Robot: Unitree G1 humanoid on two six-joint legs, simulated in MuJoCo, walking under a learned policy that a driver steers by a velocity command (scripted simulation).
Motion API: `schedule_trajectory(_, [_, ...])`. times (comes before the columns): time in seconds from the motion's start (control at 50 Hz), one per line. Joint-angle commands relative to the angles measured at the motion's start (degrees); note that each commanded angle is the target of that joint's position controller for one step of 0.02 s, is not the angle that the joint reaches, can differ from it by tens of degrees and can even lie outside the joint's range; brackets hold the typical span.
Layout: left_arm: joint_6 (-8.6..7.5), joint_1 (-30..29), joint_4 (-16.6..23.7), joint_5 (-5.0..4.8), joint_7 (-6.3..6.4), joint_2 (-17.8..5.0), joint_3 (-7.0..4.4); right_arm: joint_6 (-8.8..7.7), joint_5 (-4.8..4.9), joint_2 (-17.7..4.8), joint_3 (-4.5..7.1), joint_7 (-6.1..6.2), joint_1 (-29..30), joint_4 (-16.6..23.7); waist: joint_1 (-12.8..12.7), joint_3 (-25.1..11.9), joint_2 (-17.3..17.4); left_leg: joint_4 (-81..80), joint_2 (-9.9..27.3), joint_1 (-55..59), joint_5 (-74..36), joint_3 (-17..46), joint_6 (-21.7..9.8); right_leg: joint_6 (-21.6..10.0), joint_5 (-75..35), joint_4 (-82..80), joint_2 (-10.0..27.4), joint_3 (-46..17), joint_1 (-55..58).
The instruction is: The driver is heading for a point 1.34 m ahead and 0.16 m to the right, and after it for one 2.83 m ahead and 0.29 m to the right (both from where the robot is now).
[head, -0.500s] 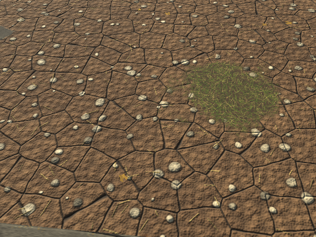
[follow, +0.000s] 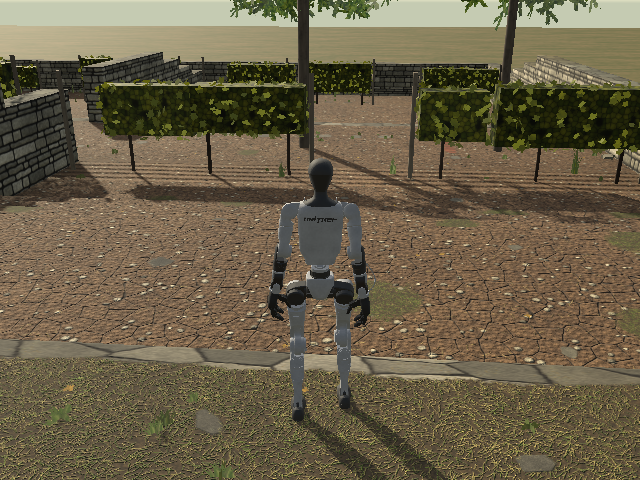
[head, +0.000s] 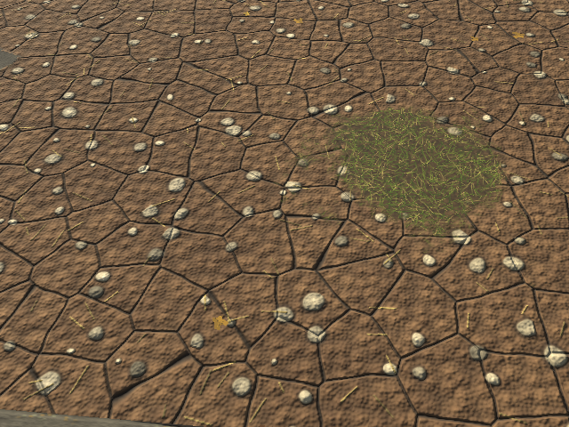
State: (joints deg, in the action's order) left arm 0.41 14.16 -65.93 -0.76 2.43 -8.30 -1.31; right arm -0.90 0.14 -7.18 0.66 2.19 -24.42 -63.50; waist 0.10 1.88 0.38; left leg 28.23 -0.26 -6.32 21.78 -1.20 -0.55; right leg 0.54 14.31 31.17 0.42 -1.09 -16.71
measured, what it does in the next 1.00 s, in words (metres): stands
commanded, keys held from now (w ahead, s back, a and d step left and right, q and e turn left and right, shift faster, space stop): shift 0.84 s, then w+shift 0.16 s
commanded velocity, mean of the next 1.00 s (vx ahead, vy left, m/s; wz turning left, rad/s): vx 0.05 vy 0.00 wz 0.00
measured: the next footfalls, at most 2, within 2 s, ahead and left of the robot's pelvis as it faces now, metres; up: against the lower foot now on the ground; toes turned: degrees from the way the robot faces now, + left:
right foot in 1.16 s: +0.15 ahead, -0.17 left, +0.00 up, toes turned -4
left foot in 1.80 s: +0.74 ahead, +0.11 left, -0.18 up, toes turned +4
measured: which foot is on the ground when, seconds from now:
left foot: down 0.00-1.00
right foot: down 0.00-0.90, up 0.92-1.00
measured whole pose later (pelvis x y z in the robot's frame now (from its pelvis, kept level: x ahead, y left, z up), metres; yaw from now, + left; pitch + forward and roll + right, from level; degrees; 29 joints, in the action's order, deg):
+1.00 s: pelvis +0.01 -0.01 +0.00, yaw +0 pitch +1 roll +0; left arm -2.3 16.6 -61.9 -2.3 1.2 -9.7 -2.0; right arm -3.3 0.9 -9.0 2.2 2.4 -30.0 -61.5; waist 2.0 -1.2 1.3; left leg 25.7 0.5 -5.0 21.8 -0.8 -1.9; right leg -2.7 21.8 52.9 1.5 1.8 -26.4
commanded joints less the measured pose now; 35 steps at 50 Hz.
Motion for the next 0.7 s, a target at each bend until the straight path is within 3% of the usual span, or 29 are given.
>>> schedule_trajectory(0.02, [0.08,3.3,0.8,-0.05,0.13,-5.0,-0.68,0.30,-0.02,-3.9,0.45,0.08,-8.0,-0.4,0.1,0.6,-0.4,-4.9,0.9,-7.9,-17.1,0.7,-0.3,-3.0,-19.9,-2.0,0.9,-0.8,8.5])
schedule_trajectory(0.38, [0.91,2.6,1.6,0.06,0.43,-4.9,-0.99,0.33,-0.14,-3.7,0.37,0.34,-8.1,-0.5,-0.2,2.8,0.1,-6.6,1.3,-9.0,-12.5,0.9,-0.1,-2.4,-14.9,-3.6,0.7,-0.6,7.7])
schedule_trajectory(0.7, [0.69,3.9,1.7,0.12,0.65,-4.6,-0.80,0.13,-0.15,-3.4,0.38,0.31,-8.5,-0.5,-0.2,3.8,0.2,-7.9,1.2,-10.2,-8.4,1.2,-0.5,-1.9,-11.0,-4.5,0.8,-0.7,6.6])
